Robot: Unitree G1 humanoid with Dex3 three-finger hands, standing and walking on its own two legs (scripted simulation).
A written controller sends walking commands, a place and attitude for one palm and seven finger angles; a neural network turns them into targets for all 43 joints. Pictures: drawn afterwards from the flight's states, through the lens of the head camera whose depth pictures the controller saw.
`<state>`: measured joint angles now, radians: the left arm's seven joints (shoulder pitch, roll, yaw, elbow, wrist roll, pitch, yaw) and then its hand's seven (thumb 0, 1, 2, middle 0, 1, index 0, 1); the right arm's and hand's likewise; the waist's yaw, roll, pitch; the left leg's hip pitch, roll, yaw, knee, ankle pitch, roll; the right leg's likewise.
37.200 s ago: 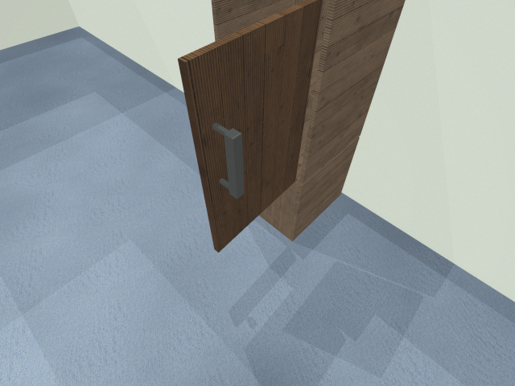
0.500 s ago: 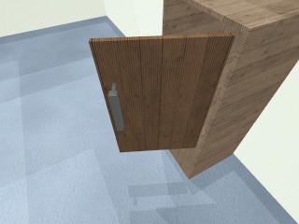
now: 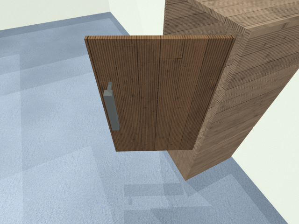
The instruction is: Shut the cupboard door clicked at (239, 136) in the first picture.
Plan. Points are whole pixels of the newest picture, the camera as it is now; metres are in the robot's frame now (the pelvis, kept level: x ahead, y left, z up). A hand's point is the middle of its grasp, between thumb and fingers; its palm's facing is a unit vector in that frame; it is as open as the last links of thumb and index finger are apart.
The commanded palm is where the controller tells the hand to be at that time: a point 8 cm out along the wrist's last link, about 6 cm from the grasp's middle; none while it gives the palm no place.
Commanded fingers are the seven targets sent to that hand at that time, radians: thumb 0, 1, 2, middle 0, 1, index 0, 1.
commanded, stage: raise the hand and make a fist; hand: left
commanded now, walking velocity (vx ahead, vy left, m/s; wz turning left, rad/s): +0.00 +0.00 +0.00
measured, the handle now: (113, 107) +0.46 +0.16 +0.02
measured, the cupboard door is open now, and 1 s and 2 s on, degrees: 66 66 66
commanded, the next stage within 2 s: bring the fist close to the handle in 1.86 s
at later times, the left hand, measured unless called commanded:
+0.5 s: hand out of the picture +0.13 +0.19 -0.04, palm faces +0.15 -0.99 -0.03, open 5.5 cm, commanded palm +0.12 +0.23 -0.04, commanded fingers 0.00 0.90 0.90 -0.71 -0.86 -0.71 -0.86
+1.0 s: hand (74, 205) +0.16 +0.20 -0.01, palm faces +0.08 -1.00 -0.02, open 3.4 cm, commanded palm +0.14 +0.25 -0.01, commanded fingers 0.00 0.90 0.90 -1.17 -1.36 -1.17 -1.36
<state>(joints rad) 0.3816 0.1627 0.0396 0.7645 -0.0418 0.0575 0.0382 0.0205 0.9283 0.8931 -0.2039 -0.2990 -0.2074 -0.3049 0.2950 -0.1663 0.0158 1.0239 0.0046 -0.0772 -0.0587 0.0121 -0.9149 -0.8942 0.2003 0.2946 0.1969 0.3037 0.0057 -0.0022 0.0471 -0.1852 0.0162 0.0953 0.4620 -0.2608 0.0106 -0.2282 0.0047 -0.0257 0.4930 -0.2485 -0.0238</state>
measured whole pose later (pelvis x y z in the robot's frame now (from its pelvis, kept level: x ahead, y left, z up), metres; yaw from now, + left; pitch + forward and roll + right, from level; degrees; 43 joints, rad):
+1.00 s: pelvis -0.03 +0.01 -0.08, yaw +4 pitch +12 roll -2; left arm 0.48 0.22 0.10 -0.14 -0.27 -0.37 -0.19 0.02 0.90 0.90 -1.00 -1.17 -1.00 -1.17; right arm 0.26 -0.26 -0.01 0.50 0.02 -0.20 -0.06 0.02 -0.90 -0.89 0.20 0.29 0.20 0.30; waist 0.01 0.02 -0.12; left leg -0.83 0.01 0.01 1.12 -0.51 0.03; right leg -0.80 -0.03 -0.10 1.07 -0.48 -0.02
